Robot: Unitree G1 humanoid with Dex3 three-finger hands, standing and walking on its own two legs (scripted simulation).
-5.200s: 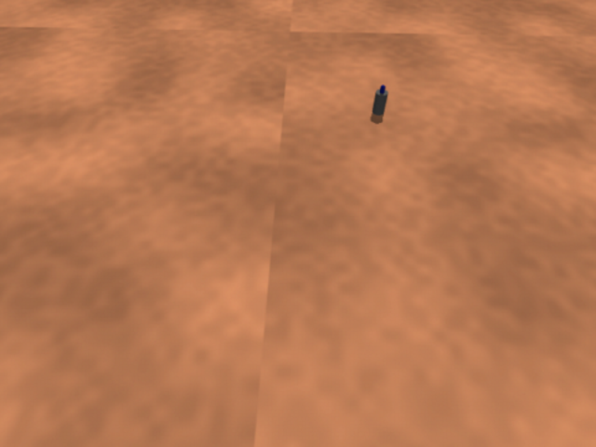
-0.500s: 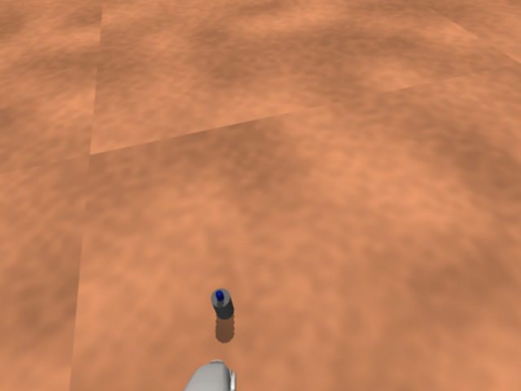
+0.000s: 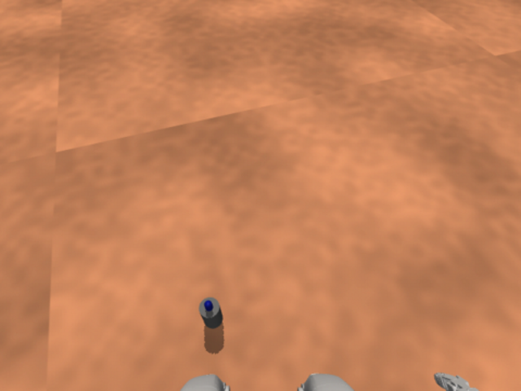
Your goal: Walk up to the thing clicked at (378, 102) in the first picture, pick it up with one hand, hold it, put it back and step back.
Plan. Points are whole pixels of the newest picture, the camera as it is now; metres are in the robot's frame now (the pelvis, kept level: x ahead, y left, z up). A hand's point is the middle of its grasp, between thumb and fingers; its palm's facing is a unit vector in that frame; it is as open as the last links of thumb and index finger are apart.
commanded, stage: walk up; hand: left
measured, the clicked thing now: (210, 311) +0.43 +0.18 -0.67
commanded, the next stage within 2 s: stand in 1.64 s
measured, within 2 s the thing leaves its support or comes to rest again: neither
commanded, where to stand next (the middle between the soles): +0.11 -0.02 m, yaw +1 degrees
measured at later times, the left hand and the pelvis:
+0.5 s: hand out of the picture +0.12 +0.24 -0.13, palm faces -0.02 -0.95 -0.31, open 7.4 cm; pelvis +0.02 +0.00 +0.02, yaw +0 degrees
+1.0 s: hand out of the picture +0.11 +0.25 -0.13, palm faces +0.01 -0.94 -0.33, open 7.4 cm; pelvis +0.04 +0.00 +0.03, yaw +1 degrees
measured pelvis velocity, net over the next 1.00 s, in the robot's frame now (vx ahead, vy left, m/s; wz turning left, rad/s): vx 0.04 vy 0.00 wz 0.02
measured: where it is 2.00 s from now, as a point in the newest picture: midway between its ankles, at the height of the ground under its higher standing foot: outside the picture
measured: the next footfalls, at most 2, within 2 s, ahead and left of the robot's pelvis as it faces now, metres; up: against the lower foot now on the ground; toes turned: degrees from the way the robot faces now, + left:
none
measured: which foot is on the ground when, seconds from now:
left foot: down 0.00-1.00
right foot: down 0.00-1.00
